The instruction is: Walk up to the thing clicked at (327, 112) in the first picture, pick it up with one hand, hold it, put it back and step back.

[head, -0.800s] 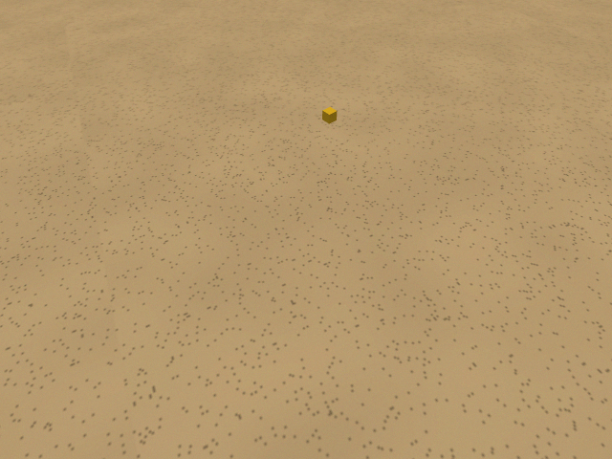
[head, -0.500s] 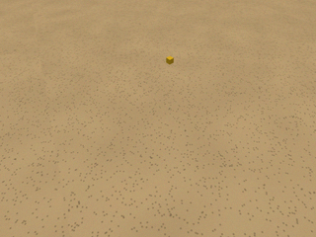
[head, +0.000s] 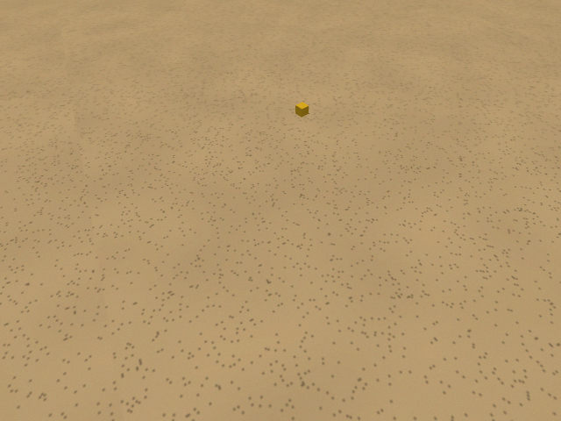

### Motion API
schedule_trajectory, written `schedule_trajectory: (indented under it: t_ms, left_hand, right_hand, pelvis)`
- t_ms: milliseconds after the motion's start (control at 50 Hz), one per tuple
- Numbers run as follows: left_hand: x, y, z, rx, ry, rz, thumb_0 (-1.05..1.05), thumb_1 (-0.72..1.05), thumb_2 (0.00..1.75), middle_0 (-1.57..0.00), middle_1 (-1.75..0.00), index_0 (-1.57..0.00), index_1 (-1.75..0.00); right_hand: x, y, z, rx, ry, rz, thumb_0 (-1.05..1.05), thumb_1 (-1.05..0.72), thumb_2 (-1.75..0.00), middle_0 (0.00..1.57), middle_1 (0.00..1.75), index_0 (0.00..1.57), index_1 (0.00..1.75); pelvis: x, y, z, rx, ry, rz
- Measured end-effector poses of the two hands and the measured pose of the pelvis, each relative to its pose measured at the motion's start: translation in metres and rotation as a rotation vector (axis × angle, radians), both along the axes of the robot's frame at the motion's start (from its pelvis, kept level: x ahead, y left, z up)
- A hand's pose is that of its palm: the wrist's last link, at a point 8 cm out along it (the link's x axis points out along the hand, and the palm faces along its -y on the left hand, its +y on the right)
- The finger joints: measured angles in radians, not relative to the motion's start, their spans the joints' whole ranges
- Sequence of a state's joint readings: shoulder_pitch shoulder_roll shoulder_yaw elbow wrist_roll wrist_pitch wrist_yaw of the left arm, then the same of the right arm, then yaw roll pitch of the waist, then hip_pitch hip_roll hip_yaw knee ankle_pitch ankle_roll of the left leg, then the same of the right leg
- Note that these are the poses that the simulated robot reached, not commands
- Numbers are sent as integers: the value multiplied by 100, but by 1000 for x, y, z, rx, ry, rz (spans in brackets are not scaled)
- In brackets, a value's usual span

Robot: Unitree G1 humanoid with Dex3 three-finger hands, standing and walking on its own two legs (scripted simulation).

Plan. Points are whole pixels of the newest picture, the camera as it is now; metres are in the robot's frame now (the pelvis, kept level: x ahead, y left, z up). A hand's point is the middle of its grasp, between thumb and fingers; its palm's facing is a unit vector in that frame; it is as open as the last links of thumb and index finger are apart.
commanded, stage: stand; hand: left
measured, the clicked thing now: (302, 109) +2.03 -0.07 -0.75
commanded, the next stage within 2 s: walk up in 0.32 s
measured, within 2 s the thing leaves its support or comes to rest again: neither
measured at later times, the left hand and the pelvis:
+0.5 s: hand out of the picture +0.10 +0.26 -0.14, palm faces -0.09 -0.92 -0.37, open 7.4 cm; pelvis +0.02 -0.02 +0.00, yaw -4 degrees
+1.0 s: hand (215, 360) +0.25 +0.14 -0.14, palm faces -0.07 -0.93 -0.37, open 7.4 cm; pelvis +0.22 -0.13 -0.01, yaw -6 degrees
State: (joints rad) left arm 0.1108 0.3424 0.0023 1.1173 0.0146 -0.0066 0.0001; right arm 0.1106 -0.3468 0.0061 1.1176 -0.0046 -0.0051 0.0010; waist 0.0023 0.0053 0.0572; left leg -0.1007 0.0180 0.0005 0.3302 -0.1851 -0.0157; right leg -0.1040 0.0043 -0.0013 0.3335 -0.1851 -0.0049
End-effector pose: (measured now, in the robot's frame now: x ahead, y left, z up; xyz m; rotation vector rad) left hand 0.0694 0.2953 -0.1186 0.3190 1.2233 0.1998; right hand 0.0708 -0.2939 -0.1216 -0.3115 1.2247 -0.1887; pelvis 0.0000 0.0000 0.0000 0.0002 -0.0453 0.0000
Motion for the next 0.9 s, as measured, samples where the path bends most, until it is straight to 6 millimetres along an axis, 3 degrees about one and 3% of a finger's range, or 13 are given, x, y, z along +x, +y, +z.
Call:
schedule_trajectory:
  t_ms: [320,400,480,600,700,800,900]
  left_hand:
    - [-6,0,0,3,14,8,0,90,90,-21,-30,-20,-30]
    - [-2,5,3,-11,1,-11,1,90,90,-21,-30,-20,-30]
    - [21,8,12,20,10,-62,1,90,90,-21,-30,-20,-30]
    - [85,-11,29,66,-63,-129,1,90,90,-21,-30,-20,-30]
    - [128,-43,27,126,-153,-125,1,90,90,-21,-30,-20,-30]
    - [131,-78,29,88,-125,-78,0,90,90,-21,-30,-20,-30]
    - [143,-100,24,53,-44,-57,0,90,90,-21,-30,-21,-30]
  right_hand:
    - [-3,-1,-2,3,13,6,1,-91,-90,21,30,20,30]
    - [-1,-10,3,15,-46,-10,1,-90,-90,21,30,20,30]
    - [-8,-37,6,-10,-88,-63,1,-90,-90,21,30,20,30]
    - [-14,-95,0,-40,-32,-128,1,-90,-90,21,30,20,30]
    - [23,-146,-26,-57,-17,-137,1,-90,-90,21,30,20,30]
    - [96,-152,-13,-1,-82,-85,1,-91,-90,20,30,20,30]
    - [162,-154,7,39,-150,-41,1,-91,-90,21,30,20,30]
  pelvis:
    - [0,-1,0,1,2,3]
    - [7,-4,-2,17,22,-29]
    - [17,-14,-4,17,24,-58]
    - [51,-51,-10,32,5,-95]
    - [90,-90,-32,-2,-9,-101]
    - [126,-111,-17,-7,-16,-106]
    - [169,-126,-5,-9,-11,-117]
